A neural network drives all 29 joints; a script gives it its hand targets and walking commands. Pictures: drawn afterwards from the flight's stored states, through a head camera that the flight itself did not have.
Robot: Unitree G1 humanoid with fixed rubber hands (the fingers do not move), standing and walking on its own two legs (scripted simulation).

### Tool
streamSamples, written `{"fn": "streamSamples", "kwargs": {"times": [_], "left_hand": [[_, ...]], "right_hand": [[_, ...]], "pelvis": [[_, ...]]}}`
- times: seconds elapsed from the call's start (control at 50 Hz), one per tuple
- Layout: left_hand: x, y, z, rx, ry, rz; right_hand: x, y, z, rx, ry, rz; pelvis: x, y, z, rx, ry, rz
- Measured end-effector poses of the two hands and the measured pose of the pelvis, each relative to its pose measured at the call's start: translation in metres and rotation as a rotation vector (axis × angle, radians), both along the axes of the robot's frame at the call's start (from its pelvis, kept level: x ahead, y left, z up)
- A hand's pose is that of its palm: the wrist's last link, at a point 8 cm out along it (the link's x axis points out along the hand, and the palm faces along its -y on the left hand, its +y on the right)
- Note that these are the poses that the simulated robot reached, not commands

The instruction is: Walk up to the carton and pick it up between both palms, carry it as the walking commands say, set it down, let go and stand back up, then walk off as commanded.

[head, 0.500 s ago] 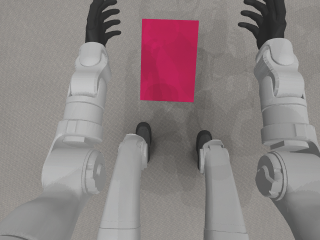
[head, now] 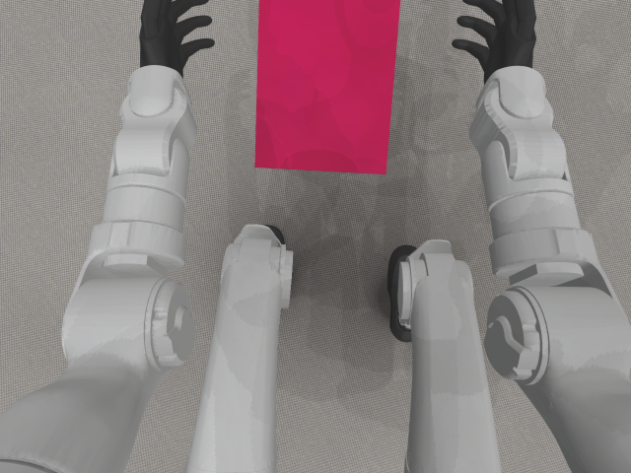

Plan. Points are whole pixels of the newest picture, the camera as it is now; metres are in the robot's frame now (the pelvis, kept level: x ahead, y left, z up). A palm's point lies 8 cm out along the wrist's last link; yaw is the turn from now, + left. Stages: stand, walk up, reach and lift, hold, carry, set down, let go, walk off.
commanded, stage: reach and lift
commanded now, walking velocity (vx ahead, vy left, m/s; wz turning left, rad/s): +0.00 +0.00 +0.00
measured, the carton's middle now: (324, 92) +0.52 +0.05 -0.40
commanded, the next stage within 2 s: none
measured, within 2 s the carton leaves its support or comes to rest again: leaves its support in 1.78 s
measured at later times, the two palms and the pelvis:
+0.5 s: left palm (218, 80) +0.51 +0.20 -0.32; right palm (447, 75) +0.53 -0.11 -0.30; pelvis -0.02 +0.01 -0.13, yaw -2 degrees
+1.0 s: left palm (223, 80) +0.51 +0.20 -0.34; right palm (459, 87) +0.53 -0.15 -0.34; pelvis -0.01 -0.01 -0.17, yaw -1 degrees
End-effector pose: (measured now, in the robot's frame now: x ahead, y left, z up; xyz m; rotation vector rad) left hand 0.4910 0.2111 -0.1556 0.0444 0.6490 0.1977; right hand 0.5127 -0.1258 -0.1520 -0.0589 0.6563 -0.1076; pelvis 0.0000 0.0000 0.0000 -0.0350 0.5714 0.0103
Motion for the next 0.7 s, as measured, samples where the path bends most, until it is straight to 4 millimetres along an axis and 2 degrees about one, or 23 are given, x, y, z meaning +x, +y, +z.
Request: {"fn": "streamSamples", "kwargs": {"times": [0.06,0.18,0.26,0.32,0.4,0.5,0.56,0.6,0.64,0.7], "left_hand": [[0.002,0.008,-0.007,0.029,-0.076,0.008],[0.012,0.01,-0.053,-0.022,-0.002,0.002],[0.022,0.001,-0.073,-0.052,0.017,-0.011],[0.027,-0.008,-0.088,-0.061,0.017,-0.032],[0.024,-0.011,-0.123,-0.06,0.057,-0.035],[0.018,-0.008,-0.165,-0.061,0.057,-0.025],[0.021,-0.002,-0.176,-0.043,0.03,-0.023],[0.022,0.003,-0.179,-0.02,0.039,-0.026],[0.023,0.006,-0.181,-0.001,0.059,-0.034],[0.026,0.004,-0.185,-0.012,0.07,-0.035]], "right_hand": [[-0.003,0.0,-0.02,0.001,-0.043,0.004],[-0.001,0.008,-0.066,-0.013,0.004,0.027],[0.011,0.006,-0.077,-0.026,0.009,0.01],[0.017,0.001,-0.087,-0.035,0.018,0.004],[0.02,-0.003,-0.112,-0.038,0.048,0.021],[0.021,0.011,-0.149,-0.001,0.046,0.06],[0.021,0.025,-0.169,0.029,0.045,0.071],[0.021,0.026,-0.181,0.02,0.082,0.074],[0.026,0.021,-0.186,0.011,0.087,0.058],[0.037,0.006,-0.183,-0.003,0.028,0.025]], "pelvis": [[-0.016,0.001,-0.018,0.006,-0.041,-0.002],[-0.041,0.004,-0.063,-0.001,-0.069,0.014],[-0.045,0.008,-0.09,-0.014,-0.08,0.016],[-0.042,0.011,-0.106,-0.022,-0.09,0.014],[-0.035,0.014,-0.119,-0.025,-0.076,0.003],[-0.022,0.015,-0.127,-0.028,-0.026,-0.01],[-0.014,0.014,-0.133,-0.03,-0.004,-0.011],[-0.01,0.014,-0.135,-0.028,0.0,-0.013],[-0.005,0.013,-0.137,-0.027,-0.001,-0.005],[-0.001,0.011,-0.14,-0.022,-0.001,0.004]]}}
